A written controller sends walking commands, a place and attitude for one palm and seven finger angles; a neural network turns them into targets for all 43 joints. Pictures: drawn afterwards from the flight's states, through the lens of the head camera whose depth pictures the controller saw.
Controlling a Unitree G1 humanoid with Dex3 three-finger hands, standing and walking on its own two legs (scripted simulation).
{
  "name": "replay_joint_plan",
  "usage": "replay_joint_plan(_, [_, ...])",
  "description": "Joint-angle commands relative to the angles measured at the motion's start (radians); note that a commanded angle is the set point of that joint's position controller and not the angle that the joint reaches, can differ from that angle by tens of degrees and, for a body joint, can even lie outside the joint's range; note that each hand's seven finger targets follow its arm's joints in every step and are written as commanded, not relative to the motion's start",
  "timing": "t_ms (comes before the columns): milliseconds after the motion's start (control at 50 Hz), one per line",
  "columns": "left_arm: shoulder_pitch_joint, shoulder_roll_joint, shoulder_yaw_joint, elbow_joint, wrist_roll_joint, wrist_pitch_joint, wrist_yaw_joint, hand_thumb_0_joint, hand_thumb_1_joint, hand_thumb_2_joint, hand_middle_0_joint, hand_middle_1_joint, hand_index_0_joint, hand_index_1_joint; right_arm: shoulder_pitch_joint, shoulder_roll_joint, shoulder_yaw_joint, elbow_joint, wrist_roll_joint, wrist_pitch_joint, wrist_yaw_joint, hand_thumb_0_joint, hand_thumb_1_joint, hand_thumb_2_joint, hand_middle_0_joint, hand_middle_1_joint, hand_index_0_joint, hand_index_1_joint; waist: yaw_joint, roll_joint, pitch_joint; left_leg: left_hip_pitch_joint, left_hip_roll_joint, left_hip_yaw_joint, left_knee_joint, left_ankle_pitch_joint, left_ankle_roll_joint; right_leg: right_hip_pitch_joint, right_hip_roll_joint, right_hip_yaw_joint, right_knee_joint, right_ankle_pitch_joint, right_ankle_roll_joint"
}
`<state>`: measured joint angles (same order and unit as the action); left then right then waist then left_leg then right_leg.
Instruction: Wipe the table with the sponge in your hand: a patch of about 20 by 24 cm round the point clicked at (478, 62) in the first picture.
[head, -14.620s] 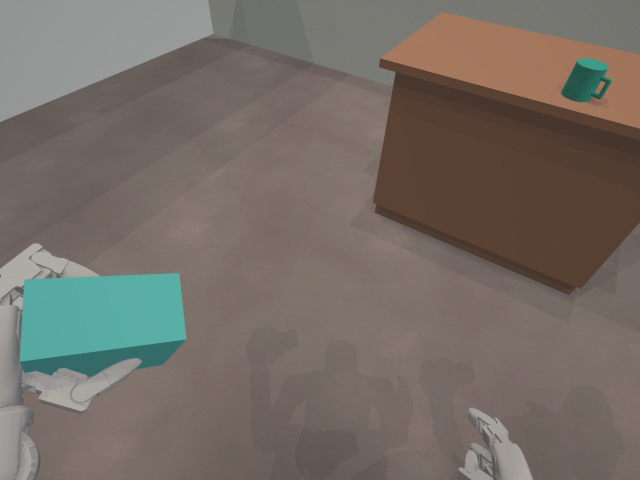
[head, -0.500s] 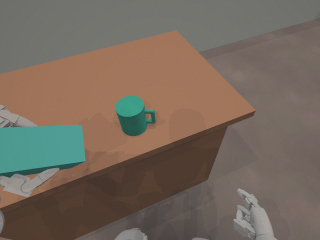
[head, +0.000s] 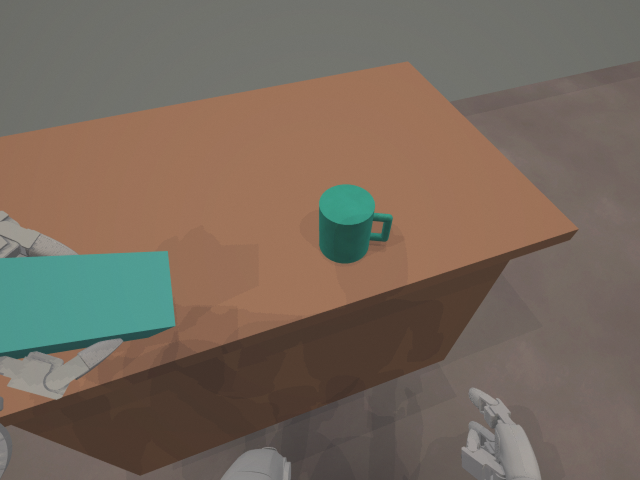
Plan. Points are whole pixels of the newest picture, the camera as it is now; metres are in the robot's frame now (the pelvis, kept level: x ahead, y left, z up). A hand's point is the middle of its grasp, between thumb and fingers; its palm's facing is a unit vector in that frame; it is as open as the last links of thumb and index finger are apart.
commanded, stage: shuffle to correct the standing spot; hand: left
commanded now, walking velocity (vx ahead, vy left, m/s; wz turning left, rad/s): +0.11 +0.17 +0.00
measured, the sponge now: (110, 303) +0.23 +0.21 +0.17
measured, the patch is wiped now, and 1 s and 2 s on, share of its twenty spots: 0.00 0.00 0.00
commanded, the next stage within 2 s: come to a stop and stand still in 0.76 s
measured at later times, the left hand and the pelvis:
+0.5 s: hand out of the picture +0.20 +0.34 +0.18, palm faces +0.41 -0.81 -0.42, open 10.1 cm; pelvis -0.01 +0.09 +0.00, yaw -1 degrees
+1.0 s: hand out of the picture +0.24 +0.32 +0.18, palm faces +0.35 -0.85 -0.40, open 10.1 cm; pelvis +0.01 +0.08 +0.01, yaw -1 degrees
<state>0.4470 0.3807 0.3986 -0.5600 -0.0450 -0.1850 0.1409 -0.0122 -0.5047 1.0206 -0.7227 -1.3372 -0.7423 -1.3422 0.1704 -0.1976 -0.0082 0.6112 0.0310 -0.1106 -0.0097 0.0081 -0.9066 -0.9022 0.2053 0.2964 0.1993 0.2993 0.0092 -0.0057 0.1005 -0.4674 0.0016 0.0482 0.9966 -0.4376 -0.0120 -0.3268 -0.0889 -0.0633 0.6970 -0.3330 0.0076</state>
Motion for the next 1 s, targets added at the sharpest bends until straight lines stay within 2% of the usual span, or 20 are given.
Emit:
replay_joint_plan(0, [-0.061,0.17,0.13,-0.138,0.003,-0.048,0.031,0.0,0.1,1.3,-1.2,-1.6,-1.2,-1.6,-0.048,-0.089,-0.03,-0.129,-0.014,-0.041,-0.013,0.0,-0.9,-0.9,0.2,0.3,0.2,0.3,-0.023,-0.135,-0.167,0.139,0.071,-0.06,-0.301,0.015,0.025,0.022,-0.245,0.222,-0.202,0.249,-0.121])
replay_joint_plan(40, [-0.082,0.143,0.093,-0.162,0.007,-0.057,0.028,0.0,0.1,1.3,-1.2,-1.6,-1.2,-1.6,-0.041,-0.101,-0.044,-0.136,-0.014,-0.053,-0.027,0.0,-0.9,-0.9,0.2,0.3,0.2,0.3,-0.029,0.03,-0.183,0.31,0.005,0.022,-0.542,0.204,0.014,-0.008,-0.099,0.087,-0.041,0.127,-0.053])
replay_joint_plan(80, [-0.102,0.16,0.094,-0.226,0.024,-0.07,0.026,0.0,0.1,1.3,-1.2,-1.6,-1.2,-1.6,-0.039,-0.145,-0.075,-0.166,-0.007,-0.069,-0.03,0.0,-0.9,-0.9,0.2,0.3,0.2,0.3,-0.004,0.292,-0.191,0.352,0.246,-0.279,-0.629,0.378,0.165,-0.187,0.05,-0.01,0.324,-0.225,0.006])
replay_joint_plan(120, [-0.134,0.192,0.118,-0.186,0.027,-0.061,0.017,0.0,0.1,1.3,-1.2,-1.6,-1.2,-1.6,-0.057,-0.141,-0.07,-0.15,-0.016,-0.066,-0.022,0.0,-0.9,-0.9,0.2,0.3,0.2,0.3,-0.019,0.3,-0.156,0.12,0.267,-0.378,-0.702,0.167,0.223,-0.142,0.051,0.031,0.475,-0.208,-0.002])
replay_joint_plan(220, [-0.065,0.189,0.137,-0.201,0.02,-0.077,0.008,0.0,0.1,1.3,-1.2,-1.6,-1.2,-1.6,-0.069,-0.119,-0.036,-0.147,-0.008,-0.061,-0.014,0.0,-0.9,-0.9,0.2,0.3,0.2,0.3,0.018,0.175,-0.212,-0.02,0.157,-0.172,-0.558,-0.02,0.135,0.232,0.056,-0.011,-0.142,-0.006,-0.025])
replay_joint_plan(240, [-0.054,0.192,0.136,-0.167,0.023,-0.071,0.004,0.0,0.1,1.3,-1.2,-1.6,-1.2,-1.6,-0.061,-0.103,-0.031,-0.15,-0.013,-0.048,-0.015,0.0,-0.9,-0.9,0.2,0.3,0.2,0.3,0.007,0.04,-0.19,-0.083,0.071,-0.099,-0.401,-0.076,0.085,0.274,-0.008,0.112,-0.31,-0.011,-0.066])
replay_joint_plan(280, [-0.034,0.176,0.126,-0.085,-0.006,-0.048,-0.003,0.0,0.1,1.3,-1.2,-1.6,-1.2,-1.6,-0.024,-0.116,-0.05,-0.148,-0.006,-0.039,-0.015,0.0,-0.9,-0.9,0.2,0.3,0.2,0.3,0.004,-0.264,-0.163,-0.155,-0.029,-0.026,0.078,-0.029,0.015,0.161,-0.314,0.617,-0.518,-0.156,-0.225])
replay_joint_plan(320, [-0.091,0.152,0.097,-0.13,-0.013,-0.045,-0.008,0.0,0.1,1.3,-1.2,-1.6,-1.2,-1.6,-0.029,-0.125,-0.05,-0.142,-0.002,-0.049,-0.01,0.0,-0.9,-0.9,0.2,0.3,0.2,0.3,-0.021,-0.16,-0.09,-0.165,0.04,-0.11,0.144,0.039,0.003,0.107,-0.309,0.525,-0.477,0.011,-0.274])
replay_joint_plan(360, [-0.095,0.182,0.126,-0.11,0.005,-0.05,0.004,0.0,0.1,1.3,-1.2,-1.6,-1.2,-1.6,-0.042,-0.092,-0.022,-0.127,-0.007,-0.042,-0.016,0.0,-0.9,-0.9,0.2,0.3,0.2,0.3,-0.012,-0.139,-0.135,0.02,0.086,-0.089,-0.192,-0.011,0.034,0.077,-0.225,0.311,-0.34,0.207,-0.199])
replay_joint_plan(400, [-0.074,0.14,0.091,-0.081,0.017,-0.059,0.013,0.0,0.1,1.3,-1.2,-1.6,-1.2,-1.6,-0.042,-0.08,-0.015,-0.12,-0.03,-0.052,-0.036,0.0,-0.9,-0.9,0.2,0.3,0.2,0.3,-0.011,-0.044,-0.188,0.273,-0.006,0.056,-0.489,0.158,0.033,0.039,-0.081,0.133,-0.264,0.073,-0.121])
replay_joint_plan(420, [-0.097,0.13,0.072,-0.094,0.018,-0.065,0.013,0.0,0.1,1.3,-1.2,-1.6,-1.2,-1.6,-0.038,-0.098,-0.03,-0.127,-0.032,-0.062,-0.044,0.0,-0.9,-0.9,0.2,0.3,0.2,0.3,-0.011,0.02,-0.189,0.351,0.006,0.022,-0.573,0.203,0.034,0.025,-0.039,0.103,-0.178,0.028,-0.096])
replay_joint_plan(460, [-0.129,0.122,0.043,-0.149,0.026,-0.069,0.01,0.0,0.1,1.3,-1.2,-1.6,-1.2,-1.6,-0.063,-0.137,-0.052,-0.166,-0.016,-0.067,-0.048,0.0,-0.9,-0.9,0.2,0.3,0.2,0.3,-0.002,0.224,-0.167,0.459,0.244,-0.323,-0.679,0.265,0.149,-0.171,0.084,0.023,0.095,-0.102,-0.026])
replay_joint_plan(520, [-0.179,0.18,0.077,-0.197,0.034,-0.053,0.0,0.0,0.1,1.3,-1.2,-1.6,-1.2,-1.6,-0.078,-0.112,-0.044,-0.149,-0.031,-0.056,-0.038,0.0,-0.9,-0.9,0.2,0.3,0.2,0.3,-0.019,0.287,-0.128,0.237,0.31,-0.468,-0.801,0.024,0.218,-0.15,0.067,0.062,0.325,-0.132,-0.03])
replay_joint_plan(640, [-0.023,0.18,0.117,-0.18,0.015,-0.043,-0.002,0.0,0.1,1.3,-1.2,-1.6,-1.2,-1.6,-0.044,-0.117,-0.031,-0.176,-0.018,-0.03,-0.024,0.0,-0.9,-0.9,0.2,0.3,0.2,0.3,-0.003,0.157,-0.216,0.069,0.16,-0.134,-0.55,0.093,0.086,0.262,0.093,-0.001,-0.279,0.056,-0.055])
replay_joint_plan(720, [-0.068,0.128,0.068,-0.06,-0.025,0.002,-0.013,0.0,0.1,1.3,-1.2,-1.6,-1.2,-1.6,-0.002,-0.115,-0.045,-0.17,-0.006,-0.02,-0.028,0.0,-0.9,-0.9,0.2,0.3,0.2,0.3,-0.023,-0.228,-0.153,0.035,0.014,-0.011,-0.162,0.045,0.016,0.108,-0.187,0.465,-0.459,-0.099,-0.234])
replay_joint_plan(780, [-0.13,0.14,0.051,-0.113,-0.021,0.0,0.0,0.0,0.1,1.3,-1.2,-1.6,-1.2,-1.6,-0.045,-0.091,-0.005,-0.157,-0.017,-0.021,-0.034,0.0,-0.9,-0.9,0.2,0.3,0.2,0.3,-0.031,-0.039,-0.152,0.231,0.038,-0.019,-0.433,0.159,0.033,0.048,-0.1,0.241,-0.308,0.121,-0.177])
replay_joint_plan(840, [-0.137,0.142,0.037,-0.159,-0.003,-0.01,-0.002,0.0,0.1,1.3,-1.2,-1.6,-1.2,-1.6,-0.072,-0.132,-0.025,-0.185,-0.016,-0.02,-0.045,0.0,-0.9,-0.9,0.2,0.3,0.2,0.3,0.0,0.142,-0.182,0.355,0.191,-0.231,-0.636,0.401,0.09,0.019,0.075,0.076,-0.112,0.137,-0.062])
replay_joint_plan(880, [-0.151,0.164,0.042,-0.225,0.007,-0.018,-0.003,0.0,0.1,1.3,-1.2,-1.6,-1.2,-1.6,-0.104,-0.1,-0.004,-0.186,-0.033,-0.021,-0.043,0.0,-0.9,-0.9,0.2,0.3,0.2,0.3,-0.004,0.267,-0.172,0.352,0.239,-0.316,-0.675,0.547,0.12,0.001,0.081,0.026,-0.036,0.02,-0.034])
replay_joint_plan(920, [-0.098,0.18,0.066,-0.231,0.017,-0.018,-0.002,0.0,0.1,1.3,-1.2,-1.6,-1.2,-1.6,-0.082,-0.106,-0.01,-0.189,-0.036,-0.021,-0.035,0.0,-0.9,-0.9,0.2,0.3,0.2,0.3,0.007,0.213,-0.171,0.271,0.218,-0.236,-0.63,0.6,0.1,0.113,0.067,0.033,-0.174,0.043,-0.036])
replay_joint_plan(980, [0.014,0.165,0.092,-0.198,-0.012,-0.015,0.0,0.0,0.1,1.3,-1.2,-1.6,-1.2,-1.6,-0.055,-0.12,-0.025,-0.196,-0.016,-0.015,-0.026,0.0,-0.9,-0.9,0.2,0.3,0.2,0.3,-0.01,0.028,-0.262,0.204,0.1,-0.1,-0.455,0.567,0.038,0.31,0.014,0.116,-0.279,0.514,-0.073])
